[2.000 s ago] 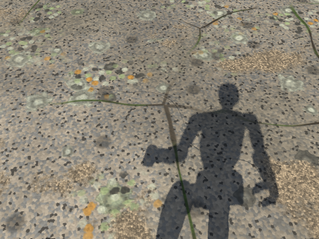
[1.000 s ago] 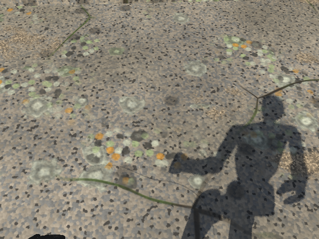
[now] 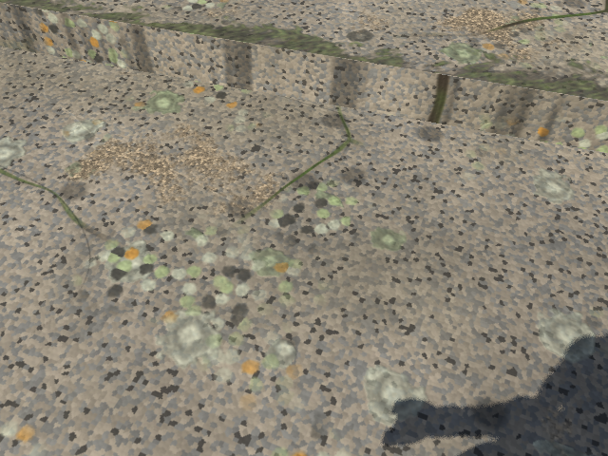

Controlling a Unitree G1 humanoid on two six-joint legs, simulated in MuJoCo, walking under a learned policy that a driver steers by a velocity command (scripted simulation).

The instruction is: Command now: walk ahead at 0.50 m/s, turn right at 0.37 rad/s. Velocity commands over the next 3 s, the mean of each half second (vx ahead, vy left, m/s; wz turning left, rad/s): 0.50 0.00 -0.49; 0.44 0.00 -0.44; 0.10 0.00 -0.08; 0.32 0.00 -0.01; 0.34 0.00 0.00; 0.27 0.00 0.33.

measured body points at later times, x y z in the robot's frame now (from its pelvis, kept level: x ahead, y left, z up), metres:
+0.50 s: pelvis +0.28 -0.08 +0.00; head +0.31 -0.10 +0.45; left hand +0.43 +0.17 -0.11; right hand +0.40 -0.39 -0.09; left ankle +0.43 +0.08 -0.68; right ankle +0.26 -0.15 -0.75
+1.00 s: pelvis +0.54 -0.12 +0.00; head +0.58 -0.13 +0.45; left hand +0.83 +0.01 -0.10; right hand +0.44 -0.38 -0.12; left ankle +0.58 -0.02 -0.75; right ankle +0.55 -0.29 -0.70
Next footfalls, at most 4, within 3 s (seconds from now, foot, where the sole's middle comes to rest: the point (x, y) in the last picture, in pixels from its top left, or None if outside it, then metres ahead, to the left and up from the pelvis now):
0.24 right None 0.30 -0.15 -0.78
0.72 left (318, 400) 0.62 -0.04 -0.78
1.14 right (441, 380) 0.66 -0.33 -0.78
1.40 left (334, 355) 0.73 -0.08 -0.78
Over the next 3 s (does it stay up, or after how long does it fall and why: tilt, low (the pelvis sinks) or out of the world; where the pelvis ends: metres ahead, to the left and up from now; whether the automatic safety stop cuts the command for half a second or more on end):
stays up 1.11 -0.39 0.00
